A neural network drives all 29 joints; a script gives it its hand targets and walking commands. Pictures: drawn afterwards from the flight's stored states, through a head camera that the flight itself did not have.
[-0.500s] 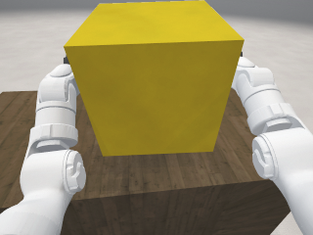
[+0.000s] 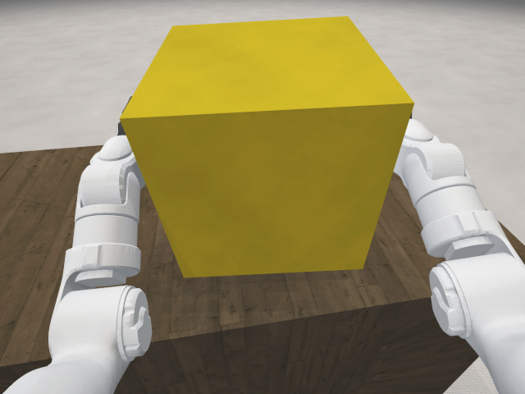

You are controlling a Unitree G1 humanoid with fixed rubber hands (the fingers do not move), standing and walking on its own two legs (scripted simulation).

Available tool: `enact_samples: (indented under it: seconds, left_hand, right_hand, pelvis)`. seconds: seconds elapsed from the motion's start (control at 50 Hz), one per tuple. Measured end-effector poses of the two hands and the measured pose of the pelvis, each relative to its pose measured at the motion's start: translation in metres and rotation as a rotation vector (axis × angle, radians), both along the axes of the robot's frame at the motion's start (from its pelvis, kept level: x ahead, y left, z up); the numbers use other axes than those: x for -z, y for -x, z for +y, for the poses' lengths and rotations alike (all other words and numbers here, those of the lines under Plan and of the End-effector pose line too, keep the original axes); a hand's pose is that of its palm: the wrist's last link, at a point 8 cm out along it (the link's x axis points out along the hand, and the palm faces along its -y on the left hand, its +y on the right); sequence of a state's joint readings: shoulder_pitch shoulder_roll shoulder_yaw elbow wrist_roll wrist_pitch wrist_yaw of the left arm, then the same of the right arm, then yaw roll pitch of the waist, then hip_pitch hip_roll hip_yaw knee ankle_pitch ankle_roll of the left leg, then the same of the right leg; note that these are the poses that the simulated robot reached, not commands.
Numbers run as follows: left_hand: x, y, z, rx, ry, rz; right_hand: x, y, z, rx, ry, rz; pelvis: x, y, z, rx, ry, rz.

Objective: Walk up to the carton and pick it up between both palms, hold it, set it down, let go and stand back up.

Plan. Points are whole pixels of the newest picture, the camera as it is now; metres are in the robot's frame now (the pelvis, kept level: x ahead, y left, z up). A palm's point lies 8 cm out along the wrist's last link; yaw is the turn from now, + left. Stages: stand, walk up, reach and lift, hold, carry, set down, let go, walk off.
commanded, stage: set down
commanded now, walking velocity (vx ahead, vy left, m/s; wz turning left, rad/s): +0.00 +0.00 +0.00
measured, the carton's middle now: (266, 146) +0.42 -0.03 +0.21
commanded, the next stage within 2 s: none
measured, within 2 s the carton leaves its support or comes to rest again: neither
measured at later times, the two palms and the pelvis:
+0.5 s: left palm (138, 154) +0.42 +0.16 +0.22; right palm (389, 150) +0.37 -0.21 +0.22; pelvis -0.01 +0.00 +0.00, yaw +0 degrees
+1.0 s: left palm (147, 165) +0.44 +0.16 +0.18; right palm (379, 168) +0.38 -0.21 +0.18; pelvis -0.01 +0.01 +0.00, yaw -1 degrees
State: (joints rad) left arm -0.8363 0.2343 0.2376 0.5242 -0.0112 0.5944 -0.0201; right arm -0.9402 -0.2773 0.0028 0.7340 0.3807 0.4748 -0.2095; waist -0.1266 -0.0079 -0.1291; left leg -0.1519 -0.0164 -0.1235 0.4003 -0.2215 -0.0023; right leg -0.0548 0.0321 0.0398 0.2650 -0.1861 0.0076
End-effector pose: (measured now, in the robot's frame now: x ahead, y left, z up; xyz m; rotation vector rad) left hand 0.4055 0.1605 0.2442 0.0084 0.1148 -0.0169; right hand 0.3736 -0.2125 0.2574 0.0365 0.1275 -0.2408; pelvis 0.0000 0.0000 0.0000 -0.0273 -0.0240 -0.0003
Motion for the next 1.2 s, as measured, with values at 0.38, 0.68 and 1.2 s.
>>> enact_samples:
  seconds: [0.38,0.68,1.2]
  left_hand:
    - [0.016,-0.006,0.002,0.036,-0.009,0.021]
    - [0.038,-0.02,0.001,0.069,-0.025,0.043]
    - [0.076,-0.047,-0.002,0.105,-0.017,0.077]
  right_hand:
    - [0.022,0.005,0.002,0.031,0.015,0.027]
    - [0.048,0.004,0.002,0.067,0.003,0.046]
    - [0.088,-0.009,0.001,0.106,-0.016,0.072]
  pelvis:
    - [-0.001,0.005,-0.001,0.006,-0.006,-0.01]
    - [-0.001,0.013,0.004,0.017,-0.006,0.03]
    - [0.0,0.002,0.01,0.027,-0.003,0.088]
